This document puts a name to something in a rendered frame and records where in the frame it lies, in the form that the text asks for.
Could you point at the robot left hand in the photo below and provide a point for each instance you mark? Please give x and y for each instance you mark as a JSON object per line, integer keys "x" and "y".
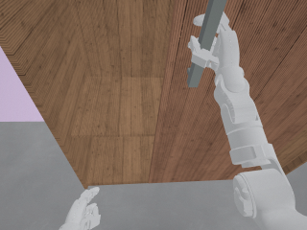
{"x": 80, "y": 213}

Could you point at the handle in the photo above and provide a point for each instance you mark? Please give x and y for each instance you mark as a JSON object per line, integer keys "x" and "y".
{"x": 209, "y": 27}

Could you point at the robot right forearm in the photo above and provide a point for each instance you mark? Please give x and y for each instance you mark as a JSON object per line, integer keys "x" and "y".
{"x": 242, "y": 124}

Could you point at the right robot upper arm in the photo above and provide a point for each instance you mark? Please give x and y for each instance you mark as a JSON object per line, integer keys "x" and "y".
{"x": 266, "y": 197}

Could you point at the wardrobe door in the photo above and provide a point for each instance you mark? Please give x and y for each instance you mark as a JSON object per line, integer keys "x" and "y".
{"x": 190, "y": 143}
{"x": 292, "y": 150}

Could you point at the robot right hand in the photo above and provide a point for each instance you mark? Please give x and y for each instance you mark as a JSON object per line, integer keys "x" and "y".
{"x": 225, "y": 47}

